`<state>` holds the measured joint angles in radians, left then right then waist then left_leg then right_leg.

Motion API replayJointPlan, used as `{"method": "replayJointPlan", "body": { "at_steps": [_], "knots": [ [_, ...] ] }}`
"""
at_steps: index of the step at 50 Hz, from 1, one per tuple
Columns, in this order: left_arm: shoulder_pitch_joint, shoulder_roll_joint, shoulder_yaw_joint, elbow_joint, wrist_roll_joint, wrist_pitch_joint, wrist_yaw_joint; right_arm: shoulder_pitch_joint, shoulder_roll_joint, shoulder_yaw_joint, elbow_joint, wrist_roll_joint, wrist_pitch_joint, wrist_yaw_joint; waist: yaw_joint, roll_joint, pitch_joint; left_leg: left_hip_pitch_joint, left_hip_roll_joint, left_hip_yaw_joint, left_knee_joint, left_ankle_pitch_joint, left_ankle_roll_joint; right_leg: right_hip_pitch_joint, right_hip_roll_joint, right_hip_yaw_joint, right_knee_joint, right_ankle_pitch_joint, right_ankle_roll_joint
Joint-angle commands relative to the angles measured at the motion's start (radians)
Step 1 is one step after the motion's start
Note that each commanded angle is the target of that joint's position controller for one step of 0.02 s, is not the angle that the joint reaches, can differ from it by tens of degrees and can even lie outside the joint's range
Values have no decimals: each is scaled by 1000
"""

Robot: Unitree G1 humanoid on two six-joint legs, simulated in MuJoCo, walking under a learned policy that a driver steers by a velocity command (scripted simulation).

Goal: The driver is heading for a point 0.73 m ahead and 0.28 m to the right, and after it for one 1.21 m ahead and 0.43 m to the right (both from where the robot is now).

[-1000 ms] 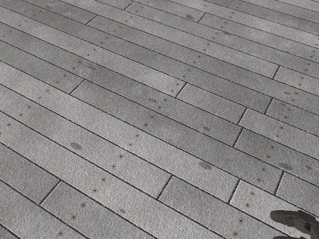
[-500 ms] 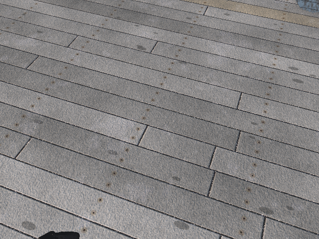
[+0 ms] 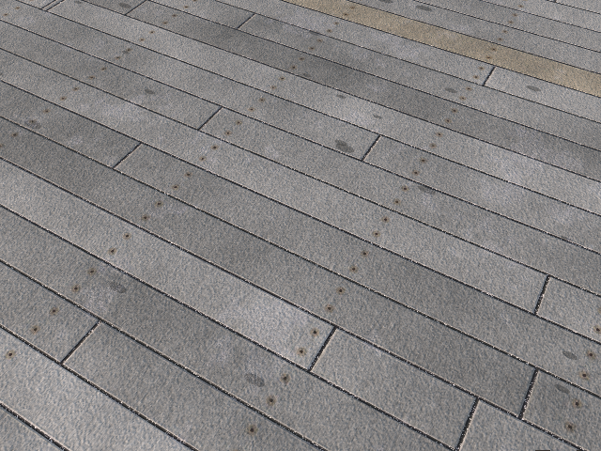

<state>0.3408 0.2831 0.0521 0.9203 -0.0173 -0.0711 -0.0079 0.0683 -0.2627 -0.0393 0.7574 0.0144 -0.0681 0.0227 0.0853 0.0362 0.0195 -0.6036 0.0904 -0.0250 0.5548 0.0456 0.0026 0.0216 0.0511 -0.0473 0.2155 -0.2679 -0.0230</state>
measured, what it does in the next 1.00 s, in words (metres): walks ahead, turning right: left foot, then right foot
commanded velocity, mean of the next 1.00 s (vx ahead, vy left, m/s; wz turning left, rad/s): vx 0.37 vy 0.00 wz -0.46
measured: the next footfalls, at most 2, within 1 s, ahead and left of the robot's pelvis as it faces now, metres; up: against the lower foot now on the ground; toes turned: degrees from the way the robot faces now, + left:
left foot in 0.08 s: +0.23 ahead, +0.14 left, +0.00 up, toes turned +0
right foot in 0.62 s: +0.48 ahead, -0.14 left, +0.00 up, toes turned -19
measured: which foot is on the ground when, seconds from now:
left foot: up 0.00-0.06, down 0.08-0.62, up 0.64-1.00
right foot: down 0.00-0.08, up 0.10-0.60, down 0.62-1.00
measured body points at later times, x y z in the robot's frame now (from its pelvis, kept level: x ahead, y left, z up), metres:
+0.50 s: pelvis +0.27 +0.03 +0.00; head +0.29 +0.02 +0.45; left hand +0.49 +0.24 -0.11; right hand +0.24 -0.25 -0.14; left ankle +0.19 +0.14 -0.74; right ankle +0.41 -0.15 -0.69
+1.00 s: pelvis +0.44 -0.05 +0.00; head +0.47 -0.08 +0.45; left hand +0.70 +0.15 -0.09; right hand +0.46 -0.37 -0.11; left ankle +0.60 +0.07 -0.70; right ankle +0.44 -0.13 -0.74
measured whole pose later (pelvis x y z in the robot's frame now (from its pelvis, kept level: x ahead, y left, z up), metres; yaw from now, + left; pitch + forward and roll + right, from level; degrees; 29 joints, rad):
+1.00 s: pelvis +0.44 -0.05 +0.00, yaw -30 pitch +3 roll +1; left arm 0.20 0.30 0.08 0.70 -0.01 0.01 0.02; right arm 0.08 -0.30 -0.06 0.77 0.00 -0.03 -0.02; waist 0.04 0.02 0.02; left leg -0.53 0.02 -0.13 0.72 -0.23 -0.08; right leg -0.33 0.13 0.15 0.45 -0.16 -0.08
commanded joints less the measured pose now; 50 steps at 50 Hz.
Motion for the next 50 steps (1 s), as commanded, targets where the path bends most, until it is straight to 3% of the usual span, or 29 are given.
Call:
{"method": "replayJointPlan", "body": {
  "at_steps": [1, 3, 4, 5, 6, 7, 8, 10, 12, 13, 14, 19, 24, 26, 28, 30, 31, 32, 33, 34, 35, 36, 37, 38, 39, 42, 44, 46, 50],
  "knots": [
    [27, 180, 44, -18, -8, 8, 10, -94, -95, -22, -91, 1, -23, 13, -23, -101, 48, 18, -16, -1, -51, -67, 31, 10, -315, 150, -3, 341, -152],
    [-6, 189, 46, -20, -11, 18, 14, 34, -135, -44, -59, -3, -30, 10, -110, -110, -20, 217, -60, 35, -98, -113, 61, 3, -286, 141, 146, 558, -124],
    [-7, 158, 33, -27, -2, 20, 14, 195, -188, -70, -12, -9, -31, 0, -179, -87, -133, 468, -47, 27, -83, -94, 91, -84, -227, 108, 337, 574, -94],
    [8, 87, 6, -57, 28, 18, 14, 371, -267, -91, 12, -21, -27, -12, -230, 59, -304, 771, 164, -201, -51, -85, 150, -294, -143, 55, 672, 251, -51],
    [131, -3, -17, -60, 5, -3, 8, 381, -302, -94, 31, -23, -19, -6, -160, 315, -401, 1006, 336, -629, -191, -324, 284, -639, 6, 89, 950, -319, -9],
    [58, 125, 13, -46, -22, -14, 6, 350, -194, -68, 16, -15, -21, -6, -199, 164, -311, 926, 303, -606, -245, -458, 244, -733, -54, 187, 1050, -310, -15],
    [-24, 160, 27, -73, -36, -20, 5, 281, -154, -55, 9, -13, -25, -10, -189, 119, -179, 804, 275, -454, -267, -431, 202, -775, -98, 170, 1053, -211, -25],
    [-66, 131, 32, -74, -18, -10, 15, 169, -105, -41, 6, -20, -33, -9, -134, 48, -62, 595, 206, -267, -335, -268, 173, -708, -165, 156, 974, -64, -13],
    [-20, 83, 32, -66, -19, 13, 11, 139, -94, -40, 20, -32, -45, -8, -86, 90, -52, 509, 180, -149, -375, -128, 166, -622, -188, 160, 937, -4, -2],
    [-30, 77, 35, -60, -20, 27, 14, 131, -70, -38, 27, -28, -50, -9, -89, 52, -32, 489, 147, -92, -395, -98, 153, -624, -191, 156, 938, 15, -6],
    [-38, 60, 33, -79, -21, 36, 14, 127, -108, -46, 35, -32, -54, -13, -71, 76, -20, 467, 181, -71, -414, -72, 173, -645, -194, 158, 920, 47, 5],
    [-154, 44, 29, -128, -6, 37, -3, 148, -135, -57, 65, -32, -47, -33, -97, 9, 34, 505, 156, 95, -443, 14, 165, -710, -188, 137, 667, 255, 24],
    [-315, 21, 13, -202, -2, 33, -34, 221, -169, -69, 101, -14, -22, -44, -157, -12, 79, 617, 180, 191, -426, 69, 151, -714, -165, 42, 469, 305, -5],
    [-337, 31, 17, -231, 5, 33, -47, 211, -181, -73, 104, -6, 0, -49, -144, 1, 87, 666, 187, 226, -342, 295, 132, -696, -133, -1, 418, 252, -23],
    [-269, 67, 36, -237, 9, 35, -55, 188, -209, -81, 93, 6, 20, -61, -93, 47, 17, 697, 182, 244, -189, 638, 103, -574, -63, -57, 416, 167, -53],
    [-39, 147, 81, -186, 3, 34, -48, 141, -218, -82, 73, 18, 34, -67, 33, 39, -107, 629, 133, 260, 127, 665, 51, -279, 11, -67, 317, 236, -106],
    [52, 220, 107, -168, 8, 41, -22, 164, -186, -70, 63, -1, 25, -63, 70, -66, -175, 431, 71, 262, 404, 310, -18, -31, -68, 76, 271, 523, -153],
    [-25, 321, 115, -207, 24, 51, -2, 261, -58, -33, 18, -48, 3, -48, -69, -342, -281, 7, -146, 210, 829, -687, -101, 313, -363, 552, 317, 950, -370],
    [-5, 280, 98, -243, 32, 43, -14, 270, -129, -36, 31, -24, -23, -31, -6, -183, -514, -16, -148, -67, 950, -746, -88, 347, -447, 738, 235, 875, -457],
    [-57, 226, 85, -259, 28, 38, -18, 164, -160, -45, 2, 14, -27, -28, 4, -107, -416, -51, -94, -93, 928, -673, -58, 261, -391, 596, 216, 775, -404],
    [-119, 184, 77, -254, 4, 31, -19, 124, -148, -44, -7, 10, -24, -37, -32, -41, -245, -87, -55, -69, 817, -591, -51, 95, -324, 474, 190, 690, -341],
    [-158, 145, 66, -260, -5, 31, -12, 110, -158, -50, 2, -13, -12, -53, -56, -20, -185, -61, -21, -67, 737, -537, -50, -21, -290, 427, 165, 618, -302],
    [-179, 132, 60, -265, 5, 35, -7, 109, -166, -55, 1, -25, 5, -60, -83, -16, -137, 7, -15, -63, 700, -501, -44, -140, -261, 398, 125, 602, -283],
    [-191, 157, 67, -273, 23, 38, -5, 138, -166, -57, -6, -22, 19, -61, -110, -76, -133, 53, -23, -69, 669, -494, -53, -213, -270, 408, 114, 625, -305],
    [-201, 161, 69, -278, 26, 38, -3, 157, -155, -55, -3, -23, 28, -63, -119, -80, -131, 77, -26, -63, 618, -493, -65, -254, -256, 383, 113, 664, -304],
    [-182, 185, 77, -280, 14, 49, 16, 126, -127, -47, -13, -30, 37, -70, -113, -80, -165, 80, -56, -52, 460, -410, -91, -266, -208, 342, 136, 681, -266],
    [-180, 184, 77, -285, -1, 63, 29, 93, -121, -44, -24, -27, 44, -64, -100, -95, -191, 85, -57, -65, 374, -316, -96, -268, -186, 370, 105, 347, -240],
    [-185, 180, 72, -292, -3, 67, 35, 25, -122, -43, -45, -16, 44, -56, -74, -142, -141, 69, -65, -75, 265, -257, -89, -293, -164, 431, 47, -67, -217],
    [-141, 185, 71, -282, 3, 63, 33, -44, -133, -44, -71, -10, 4, -41, -35, -174, -92, 106, -91, -81, 83, -262, -73, -265, -169, 506, 54, -176, -207]
  ]
}}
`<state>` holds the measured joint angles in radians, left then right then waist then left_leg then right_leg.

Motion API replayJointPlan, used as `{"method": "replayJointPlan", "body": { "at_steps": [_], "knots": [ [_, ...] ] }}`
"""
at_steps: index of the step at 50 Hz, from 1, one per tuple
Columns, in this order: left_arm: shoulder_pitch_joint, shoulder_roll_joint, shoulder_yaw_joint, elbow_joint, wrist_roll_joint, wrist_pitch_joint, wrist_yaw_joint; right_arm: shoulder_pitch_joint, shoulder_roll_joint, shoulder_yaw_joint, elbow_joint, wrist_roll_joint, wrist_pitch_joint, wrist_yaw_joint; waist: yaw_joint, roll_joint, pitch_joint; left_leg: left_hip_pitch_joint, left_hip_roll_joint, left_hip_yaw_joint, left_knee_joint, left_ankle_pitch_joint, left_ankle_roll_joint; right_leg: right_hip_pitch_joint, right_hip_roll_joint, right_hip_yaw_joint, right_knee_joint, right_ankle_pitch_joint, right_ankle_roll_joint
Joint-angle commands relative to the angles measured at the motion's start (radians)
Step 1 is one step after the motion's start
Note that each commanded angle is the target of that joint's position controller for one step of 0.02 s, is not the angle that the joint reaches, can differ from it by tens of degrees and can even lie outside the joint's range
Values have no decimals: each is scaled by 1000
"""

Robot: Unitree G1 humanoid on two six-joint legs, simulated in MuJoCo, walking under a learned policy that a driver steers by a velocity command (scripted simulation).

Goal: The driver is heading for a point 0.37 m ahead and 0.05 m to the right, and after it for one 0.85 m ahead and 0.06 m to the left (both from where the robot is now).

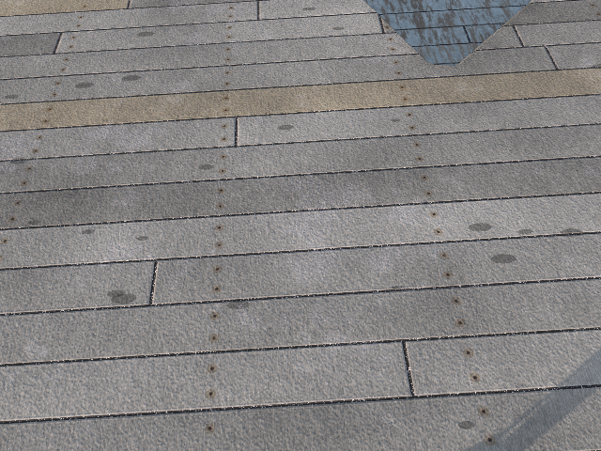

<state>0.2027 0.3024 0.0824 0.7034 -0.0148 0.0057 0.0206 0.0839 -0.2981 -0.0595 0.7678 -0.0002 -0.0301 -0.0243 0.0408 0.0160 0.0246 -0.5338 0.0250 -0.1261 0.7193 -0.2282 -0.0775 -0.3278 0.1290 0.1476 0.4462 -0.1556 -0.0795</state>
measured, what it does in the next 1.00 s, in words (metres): walks ahead: left foot, then right foot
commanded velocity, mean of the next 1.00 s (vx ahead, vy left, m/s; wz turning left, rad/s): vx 0.45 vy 0.00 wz -0.18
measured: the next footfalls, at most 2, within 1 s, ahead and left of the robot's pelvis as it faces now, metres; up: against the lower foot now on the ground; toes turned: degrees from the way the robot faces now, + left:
left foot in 0.12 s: +0.13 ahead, +0.16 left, +0.00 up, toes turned -9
right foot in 0.56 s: +0.34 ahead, -0.20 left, +0.00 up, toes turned -21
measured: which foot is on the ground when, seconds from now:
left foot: up 0.00-0.10, down 0.12-0.56, up 0.58-1.00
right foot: down 0.00-0.12, up 0.14-0.54, down 0.56-1.00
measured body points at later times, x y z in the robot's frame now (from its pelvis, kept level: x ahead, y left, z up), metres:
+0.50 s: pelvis +0.19 -0.01 -0.01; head +0.23 -0.02 +0.44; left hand +0.48 +0.14 -0.08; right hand +0.10 -0.29 -0.13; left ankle +0.09 +0.16 -0.74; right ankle +0.29 -0.19 -0.71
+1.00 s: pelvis +0.45 -0.13 -0.01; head +0.47 -0.12 +0.44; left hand +0.53 +0.15 -0.13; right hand +0.59 -0.40 -0.11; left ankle +0.65 -0.02 -0.70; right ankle +0.30 -0.19 -0.74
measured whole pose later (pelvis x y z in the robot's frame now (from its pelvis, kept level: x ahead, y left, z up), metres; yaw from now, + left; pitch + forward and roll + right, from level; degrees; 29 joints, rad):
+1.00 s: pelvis +0.45 -0.13 -0.01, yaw -7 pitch +1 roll -3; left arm 0.33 0.26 0.08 0.82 0.00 -0.08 0.01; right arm 0.13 -0.27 -0.05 0.75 0.02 -0.04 0.05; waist 0.06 0.04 0.03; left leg -0.67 0.09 0.00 0.68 0.04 0.03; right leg 0.10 0.04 -0.24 0.20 -0.32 -0.01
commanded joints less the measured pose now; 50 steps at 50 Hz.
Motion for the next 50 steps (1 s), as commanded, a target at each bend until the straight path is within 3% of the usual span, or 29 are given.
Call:
{"method": "replayJointPlan", "body": {
  "at_steps": [1, 3, 5, 6, 7, 8, 9, 10, 13, 17, 23, 25, 26, 27, 28, 29, 30, 31, 32, 33, 34, 36, 39, 43, 47, 50],
  "knots": [
    [7, 164, 39, -63, 0, -13, 2, -63, -100, -26, -83, 8, -45, 10, 13, -155, -96, 64, -35, 23, -116, -5, 15, 91, -247, 328, -163, -296, -150],
    [9, 155, 34, -64, 0, -11, -1, -34, -103, -31, -79, 16, -63, 16, -7, -165, -87, 156, -46, 35, -197, -28, 39, 73, -235, 364, -136, -328, -141],
    [-13, 117, 19, -73, -1, -9, -1, 62, -112, -41, -49, 16, -77, 16, -70, -137, -81, 360, -11, 41, -332, 33, 77, -32, -176, 339, -46, -378, -95],
    [-10, 56, 0, -81, 2, -13, -2, 157, -157, -54, -33, 2, -79, 9, -102, -45, -131, 535, 139, -87, -358, -35, 135, -165, -118, 256, 142, -460, -43],
    [-6, 16, -11, -116, -13, -24, -5, 230, -231, -68, -17, -23, -69, 6, -97, 172, -125, 647, 307, -372, -461, -276, 242, -386, 6, 46, 375, -474, 2],
    [-41, 92, 1, -141, -11, -37, -8, 239, -224, -74, -9, -19, -70, 14, -105, 210, -47, 617, 396, -536, -502, -408, 303, -533, -78, 18, 519, -423, 22],
    [-44, 139, 15, -132, -6, -39, -12, 203, -165, -60, -26, -2, -68, 11, -101, 154, -2, 595, 362, -456, -498, -407, 289, -566, -123, 13, 587, -351, 40],
    [-28, 140, 20, -113, -2, -34, -15, 180, -129, -49, -35, 5, -64, 7, -94, 127, 10, 587, 310, -364, -499, -347, 253, -565, -137, -2, 624, -294, 58],
    [-49, 94, 16, -124, -5, -36, -31, 170, -111, -36, -36, -7, -58, -1, -96, 109, 28, 519, 248, -155, -541, -106, 217, -536, -179, -40, 660, -136, 85],
    [-106, 50, 1, -161, -8, -37, -43, 194, -131, -42, -24, -10, -61, 3, -112, 103, 24, 492, 222, 34, -564, 117, 228, -488, -200, -89, 544, 8, 115],
    [-217, 14, -18, -203, -9, -41, -74, 256, -179, -53, 13, 19, -51, 12, -140, 83, 63, 487, 242, 172, -560, 210, 209, -322, -191, -164, 252, 81, 71],
    [-215, 26, -14, -211, -7, -44, -77, 280, -193, -55, 39, 35, -43, 22, -111, 86, 71, 514, 270, 166, -532, 367, 216, -242, -156, -185, 185, -1, 29],
    [-177, 51, -1, -205, -2, -47, -75, 277, -209, -57, 47, 42, -39, 23, -72, 99, 45, 530, 271, 175, -466, 568, 210, -158, -127, -205, 148, -38, 4],
    [-60, 88, 20, -172, 1, -49, -70, 268, -213, -54, 57, 49, -35, 22, 9, 93, -26, 520, 249, 206, -325, 754, 193, 20, -96, -231, 84, 3, -28],
    [100, 137, 47, -121, 4, -46, -59, 279, -192, -42, 64, 46, -37, 21, 90, 78, -122, 420, 208, 236, -132, 780, 165, 278, -87, -233, 67, 64, -53],
    [278, 227, 70, -91, 14, -38, -36, 285, -117, -10, 36, 8, -46, 25, 149, -65, -285, 161, 148, 237, 215, 355, 121, 623, -318, 32, 115, 107, -115],
    [266, 283, 64, -93, 22, -43, -35, 387, -22, 20, 18, 11, -67, 34, 59, -297, -463, -105, -25, 106, 524, -376, 78, 789, -561, 524, -38, -85, -264],
    [252, 187, 43, -94, 24, -53, -40, 279, -149, -16, 26, 48, -78, 35, 116, -158, -402, -173, 8, -10, 615, -350, 87, 691, -535, 497, -104, -145, -220],
    [199, 154, 28, -74, 17, -62, -40, 205, -163, -24, -9, 62, -80, 35, 91, -162, -228, -239, 49, 21, 606, -266, 97, 561, -498, 324, -119, -89, -178],
    [135, 120, 17, -67, 12, -69, -41, 184, -143, -20, -7, 45, -77, 28, 49, -104, -151, -209, 93, 36, 548, -175, 97, 426, -453, 217, -144, -29, -150],
    [78, 85, 8, -65, 14, -75, -44, 188, -135, -25, 0, 29, -68, 26, 12, -113, -92, -168, 117, 37, 500, -111, 93, 322, -412, 126, -179, 22, -133],
    [28, 57, 6, -55, 25, -98, -44, 257, -93, -22, 25, 35, -38, 27, -41, -135, -70, -73, 137, 28, 480, -26, 85, 214, -392, 31, -259, 64, -129],
    [9, 57, 12, -18, 32, -122, -38, 228, -58, -21, 18, 33, -10, 21, -63, -84, -4, -120, 127, 12, 418, 49, 66, 166, -381, -99, -313, 175, -123],
    [24, 75, 18, 15, 33, -123, -22, 132, -39, -14, -17, 24, -17, 37, -43, -65, 39, -148, 102, 29, 174, 267, 67, 192, -350, -236, -335, 226, -93],
    [90, 112, 30, 55, 18, -109, -11, -14, -14, 4, -75, 20, -21, 65, 17, -31, 91, -160, 86, 109, -13, 325, 96, 284, -383, -302, -340, 260, -82],
    [121, 134, 38, 78, 3, -81, -6, -70, -25, 3, -123, 21, -23, 86, 25, -37, 94, -197, 64, 154, -79, 232, 132, 419, -413, -332, -264, 409, -65]
  ]
}}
